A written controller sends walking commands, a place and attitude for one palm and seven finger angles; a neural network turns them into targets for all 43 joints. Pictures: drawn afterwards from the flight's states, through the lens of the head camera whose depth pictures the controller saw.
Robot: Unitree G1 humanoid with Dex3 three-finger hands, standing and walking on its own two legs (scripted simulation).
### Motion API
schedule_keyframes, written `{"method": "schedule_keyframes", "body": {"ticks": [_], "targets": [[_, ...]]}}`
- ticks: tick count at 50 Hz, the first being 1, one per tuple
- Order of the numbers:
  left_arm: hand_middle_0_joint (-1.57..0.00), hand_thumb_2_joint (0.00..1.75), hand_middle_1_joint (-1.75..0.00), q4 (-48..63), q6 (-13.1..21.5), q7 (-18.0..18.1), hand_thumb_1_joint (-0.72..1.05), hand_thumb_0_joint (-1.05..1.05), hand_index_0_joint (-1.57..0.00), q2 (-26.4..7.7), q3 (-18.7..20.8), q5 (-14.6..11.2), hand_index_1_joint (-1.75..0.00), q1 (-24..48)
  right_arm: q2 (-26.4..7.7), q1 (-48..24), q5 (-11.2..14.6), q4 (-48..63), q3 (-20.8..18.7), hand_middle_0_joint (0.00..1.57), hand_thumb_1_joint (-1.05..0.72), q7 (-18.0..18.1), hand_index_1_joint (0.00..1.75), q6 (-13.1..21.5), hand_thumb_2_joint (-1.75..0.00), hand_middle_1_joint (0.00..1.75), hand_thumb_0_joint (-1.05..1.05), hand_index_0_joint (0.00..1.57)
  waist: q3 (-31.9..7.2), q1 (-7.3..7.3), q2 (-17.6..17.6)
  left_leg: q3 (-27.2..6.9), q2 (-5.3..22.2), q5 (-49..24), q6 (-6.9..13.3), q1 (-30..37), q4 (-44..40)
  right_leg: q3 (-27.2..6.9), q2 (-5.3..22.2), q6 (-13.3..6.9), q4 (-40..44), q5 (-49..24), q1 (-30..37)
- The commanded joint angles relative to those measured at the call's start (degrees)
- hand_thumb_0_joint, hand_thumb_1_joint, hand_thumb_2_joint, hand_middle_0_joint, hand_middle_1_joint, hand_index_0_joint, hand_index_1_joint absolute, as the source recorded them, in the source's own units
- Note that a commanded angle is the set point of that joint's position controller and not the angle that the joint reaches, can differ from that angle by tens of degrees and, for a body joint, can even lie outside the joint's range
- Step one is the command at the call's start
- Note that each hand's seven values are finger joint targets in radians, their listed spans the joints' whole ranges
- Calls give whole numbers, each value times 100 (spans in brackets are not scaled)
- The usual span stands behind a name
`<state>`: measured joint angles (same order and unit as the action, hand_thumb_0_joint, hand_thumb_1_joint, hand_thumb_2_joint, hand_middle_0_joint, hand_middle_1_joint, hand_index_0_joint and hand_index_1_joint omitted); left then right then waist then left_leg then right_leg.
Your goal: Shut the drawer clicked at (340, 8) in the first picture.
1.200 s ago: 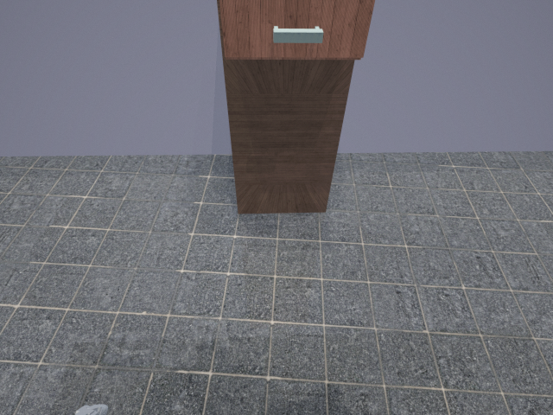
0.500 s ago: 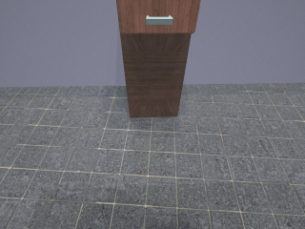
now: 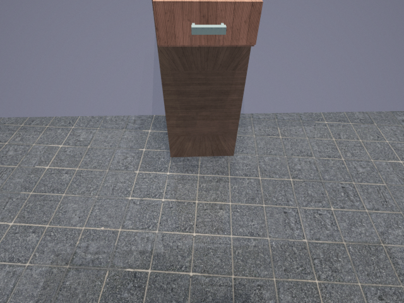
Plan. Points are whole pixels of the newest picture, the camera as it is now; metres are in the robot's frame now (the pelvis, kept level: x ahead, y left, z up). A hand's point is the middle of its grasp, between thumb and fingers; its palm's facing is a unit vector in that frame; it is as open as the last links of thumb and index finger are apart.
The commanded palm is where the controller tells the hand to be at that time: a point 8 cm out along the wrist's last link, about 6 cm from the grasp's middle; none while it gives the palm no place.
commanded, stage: look at it before walking up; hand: left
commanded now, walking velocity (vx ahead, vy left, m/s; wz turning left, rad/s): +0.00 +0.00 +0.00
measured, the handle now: (208, 27) +0.98 +0.04 +0.14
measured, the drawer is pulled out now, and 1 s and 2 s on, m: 0.17 0.17 0.17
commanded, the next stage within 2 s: walk to a spot facing it in 0.24 s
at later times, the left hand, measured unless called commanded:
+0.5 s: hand out of the picture +0.07 +0.25 -0.16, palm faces -0.04 -0.94 -0.33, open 7.4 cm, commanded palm none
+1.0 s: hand out of the picture +0.04 +0.17 -0.17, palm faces -0.17 -0.97 -0.19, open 7.4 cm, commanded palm none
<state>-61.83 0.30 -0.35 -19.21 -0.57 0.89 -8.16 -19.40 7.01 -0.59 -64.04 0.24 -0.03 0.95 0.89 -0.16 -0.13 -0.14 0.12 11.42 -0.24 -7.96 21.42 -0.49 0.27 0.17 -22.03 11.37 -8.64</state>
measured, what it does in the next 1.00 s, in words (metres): lifts its left foot, turning right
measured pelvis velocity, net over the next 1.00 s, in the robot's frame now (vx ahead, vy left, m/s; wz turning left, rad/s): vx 0.00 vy -0.01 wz -0.28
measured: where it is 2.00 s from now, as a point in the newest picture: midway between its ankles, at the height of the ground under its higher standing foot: outside the picture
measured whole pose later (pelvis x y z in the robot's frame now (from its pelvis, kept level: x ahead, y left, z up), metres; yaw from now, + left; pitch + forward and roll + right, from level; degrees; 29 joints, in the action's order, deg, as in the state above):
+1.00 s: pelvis +0.00 -0.01 +0.00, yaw -16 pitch +2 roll +1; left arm -54.7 -0.3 -1.1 -9.8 2.6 1.6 -20.4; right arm -13.5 10.5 -1.3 -54.9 -3.5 -0.1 -1.0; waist 0.2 -3.1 0.1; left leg 0.8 2.5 22.1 -2.8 -23.5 49.4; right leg -7.7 -4.5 -3.1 -23.8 9.6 -15.8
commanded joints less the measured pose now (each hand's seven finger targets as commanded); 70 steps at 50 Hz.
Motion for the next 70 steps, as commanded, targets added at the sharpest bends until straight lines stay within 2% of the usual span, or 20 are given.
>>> {"method": "schedule_keyframes", "body": {"ticks": [1, 19, 22, 27, 31, 33, 34, 35, 36, 39, 49, 53, 54, 55, 56, 57, 59, 62, 66, 70], "targets": [[-20, 90, -30, 340, 149, 101, 90, 0, -20, -1232, 256, -18, -30, 211, -1163, -277, 19, 390, -223, 20, -90, 68, 30, 115, -90, 30, 0, 20, -185, 12, 74, -572, 642, -574, 183, -19, -358, -618, 664, -192, 431, -467, -41], [-20, 90, -30, 326, 110, 91, 90, 0, -20, -1246, 271, -19, -30, 204, -1234, -237, 15, 368, -240, 20, -90, 104, 30, 127, -90, 30, 0, 20, -183, 22, -43, -489, 720, -759, 169, 165, -366, -650, 598, -196, 356, -808, -67], [-20, 90, -30, 370, -71, 113, 90, 0, -20, -653, 219, -19, -30, -115, -593, 121, 3, 405, -177, 20, -90, 140, 30, 23, -90, 30, 0, 20, -176, 46, 2, -210, 774, -752, 89, 164, -49, -731, 553, -133, -6, -1117, -363], [-20, 90, -30, 766, -232, 67, 90, 0, -20, -520, 316, 25, -30, -334, -672, 262, -15, 814, -359, 20, -90, 187, 30, -109, -90, 30, 0, 20, -46, 46, -296, -290, 1168, -339, 269, -25, 42, -653, 185, -73, -927, -793, -1052], [-20, 90, -30, 975, -288, 5, 90, 0, -20, -271, 401, 34, -30, -664, -710, 51, -23, 1131, -493, 20, -90, 173, 30, -97, -90, 30, 0, 20, -70, -128, -926, -450, 1869, -816, 763, -513, 14, -105, -18, 37, -2260, 1020, -1056], [-20, 90, -30, 959, -265, -21, 90, 0, -20, -217, 470, 35, -30, -1128, -654, -209, -34, 1287, -517, 20, -90, 164, 30, -118, -90, 30, 0, 20, -11, -392, -688, -48, 1763, -774, 600, -1039, 763, -141, 161, -5, -1650, 728, -459], [-20, 90, -30, 960, -186, -3, 90, 0, -20, -458, 532, 89, -30, -1333, -445, -159, -18, 1373, -511, 20, -90, 148, 30, -167, -90, 30, 0, 20, -10, -451, 354, 502, 1081, -25, 148, -1475, 2108, -973, 576, -198, -568, -391, -200], [-20, 90, -30, 1044, -102, 87, 90, 0, -20, -1046, 642, 126, -30, -1359, 30, -31, 14, 1548, -424, 20, -90, 115, 30, -195, -90, 30, 0, 20, -80, -356, 2191, 758, 112, 2053, -278, -2527, 3618, -3237, 1900, -741, 474, -1289, -84], [-20, 90, -30, 1053, -101, 147, 90, 0, -20, -894, 634, 25, -30, -1500, -205, -236, -4, 1569, -436, 20, -90, 145, 30, -250, -90, 30, 0, 20, -126, -525, 1801, -176, 196, 2100, -191, -2281, 4109, -3484, 1817, -893, 922, -646, -491], [-20, 90, -30, 1247, -74, 102, 90, 0, -20, -498, 590, 10, -30, -821, -158, 29, -55, 1401, -477, 20, -90, 56, 30, -157, -90, 30, 0, 20, -130, -117, 631, -130, 445, 1078, -246, -2386, 4185, -2588, 1183, -1019, 838, 1112, -363], [-20, 90, -30, 1049, 88, 30, 90, 0, -20, -366, 686, 67, -30, -1409, 209, -106, -35, 1599, -460, 20, -90, 9, 30, 54, -90, 30, 0, 20, -179, -327, 822, 118, 154, 1151, -242, -1961, 2307, -2745, 849, -1152, 979, 1606, -230], [-20, 90, -30, 1212, 18, 12, 90, 0, -20, -408, 735, 53, -30, -898, 222, 646, 23, 1497, -459, 20, -90, 78, 30, 165, -90, 30, 0, 20, -220, 51, 970, 166, -63, 842, -107, -124, 767, -2582, 513, -915, 530, 1674, -1432], [-20, 90, -30, 1297, 3, -6, 90, 0, -20, -226, 711, 38, -30, -719, 68, 1131, 36, 1341, -492, 20, -90, 146, 30, 208, -90, 30, 0, 20, -315, 272, 589, 9, 145, 842, -46, 1069, 91, -2277, 157, -666, -48, 1796, -2305], [-20, 90, -30, 1397, 2, -70, 90, 0, -20, 111, 642, 15, -30, -710, -411, 1583, 7, 1232, -602, 20, -90, 206, 30, 222, -90, 30, 0, 20, -412, 495, -812, -1173, 1254, 2037, 180, 2018, -517, -1507, -422, -387, -1260, 2161, -3453], [-20, 90, -30, 1645, 39, -119, 90, 0, -20, 300, 650, 1, -30, -379, -879, 1906, -53, 1264, -682, 20, -90, 226, 30, 225, -90, 30, 0, 20, -68, 651, -1817, -2841, 2693, 3357, 672, 1621, -1416, -487, -532, -97, -2744, 2119, -4085], [-20, 90, -30, 1721, 72, -165, 90, 0, -20, 72, 715, 72, -30, -84, -769, 1663, -73, 1310, -636, 20, -90, 192, 30, 218, -90, 30, 0, 20, 366, 567, -1089, -3089, 2951, 3543, 955, 677, -1652, -450, -31, -55, -3480, 1697, -3934], [-20, 90, -30, 1405, -10, -273, 90, 0, -20, 99, 765, 136, -30, -365, -231, 1057, -71, 1365, -467, 20, -90, 174, 30, 274, -90, 30, 0, 20, 826, 72, -641, -1708, 2165, 2610, 627, -142, -1574, -260, 182, 35, -4260, 700, -3645], [-20, 90, -30, 1200, -90, -328, 90, 0, -20, 340, 688, 146, -30, -713, 95, 1204, -35, 1241, -337, 20, -90, 211, 30, 409, -90, 30, 0, 20, 575, -87, -812, -352, 1576, 684, 425, 82, -1249, -106, 234, 129, -4761, -82, -3527], [-20, 90, -30, 1307, -134, -320, 90, 0, -20, 489, 587, 132, -30, -226, 251, 1911, -21, 919, -281, 20, -90, 245, 30, 473, -90, 30, 0, 20, 647, 63, -672, 190, 1656, -1393, 454, 715, -904, 115, 362, 171, -4661, -270, -4008], [-20, 90, -30, 1511, -115, -352, 90, 0, -20, 572, 481, 111, -30, 575, 285, 2391, -68, 643, -270, 20, -90, 255, 30, 465, -90, 30, 0, 20, 822, 298, -710, 561, 1745, -2218, 595, 1169, -812, 530, 412, 100, -3603, -290, -4037]]}}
